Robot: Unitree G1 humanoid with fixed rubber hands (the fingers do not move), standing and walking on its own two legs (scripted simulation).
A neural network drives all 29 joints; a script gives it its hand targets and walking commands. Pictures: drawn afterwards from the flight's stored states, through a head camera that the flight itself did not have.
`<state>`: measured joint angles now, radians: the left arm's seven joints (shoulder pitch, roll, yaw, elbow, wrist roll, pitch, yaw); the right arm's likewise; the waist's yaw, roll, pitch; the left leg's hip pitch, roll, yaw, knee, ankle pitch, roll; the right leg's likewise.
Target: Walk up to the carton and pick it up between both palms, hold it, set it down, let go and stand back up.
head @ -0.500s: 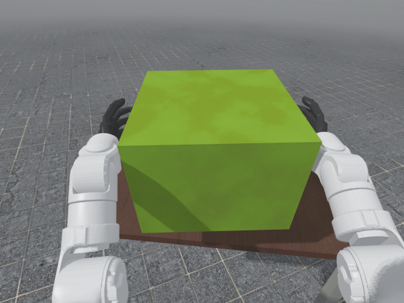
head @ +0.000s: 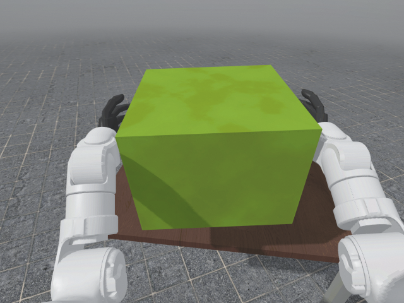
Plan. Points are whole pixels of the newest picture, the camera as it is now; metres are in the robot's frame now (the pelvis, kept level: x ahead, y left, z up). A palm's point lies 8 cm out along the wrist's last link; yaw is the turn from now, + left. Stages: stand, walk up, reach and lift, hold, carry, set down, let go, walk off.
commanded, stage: hold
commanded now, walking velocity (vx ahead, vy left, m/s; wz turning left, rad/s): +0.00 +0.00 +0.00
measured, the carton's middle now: (212, 139) +0.41 +0.00 +0.21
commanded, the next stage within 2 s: none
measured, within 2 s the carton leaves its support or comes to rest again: neither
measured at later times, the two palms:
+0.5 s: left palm (110, 133) +0.36 +0.19 +0.25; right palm (314, 126) +0.37 -0.19 +0.26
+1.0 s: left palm (109, 132) +0.36 +0.19 +0.25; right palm (313, 125) +0.37 -0.19 +0.26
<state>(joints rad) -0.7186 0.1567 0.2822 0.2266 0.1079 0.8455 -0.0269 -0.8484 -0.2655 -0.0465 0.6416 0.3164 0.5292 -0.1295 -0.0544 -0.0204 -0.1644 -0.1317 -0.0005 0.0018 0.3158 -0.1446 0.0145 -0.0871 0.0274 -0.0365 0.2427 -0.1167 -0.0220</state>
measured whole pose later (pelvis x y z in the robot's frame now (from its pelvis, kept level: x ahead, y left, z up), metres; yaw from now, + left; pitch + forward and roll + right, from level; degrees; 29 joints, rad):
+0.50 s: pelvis +0.01 +0.00 +0.00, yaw +0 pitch -2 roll -1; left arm -0.71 0.15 0.29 0.21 0.11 0.86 -0.03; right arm -0.85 -0.27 -0.04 0.62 0.33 0.56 -0.14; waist -0.06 -0.02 -0.17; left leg -0.13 0.00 -0.01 0.32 -0.15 0.01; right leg -0.08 0.03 -0.03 0.24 -0.12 -0.02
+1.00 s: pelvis +0.00 +0.00 +0.00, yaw +0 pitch -2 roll -1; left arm -0.72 0.15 0.29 0.22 0.11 0.86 -0.04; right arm -0.86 -0.27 -0.04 0.63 0.32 0.57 -0.14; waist -0.05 -0.02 -0.18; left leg -0.14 0.00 -0.01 0.32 -0.15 0.01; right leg -0.09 0.03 -0.02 0.24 -0.12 -0.02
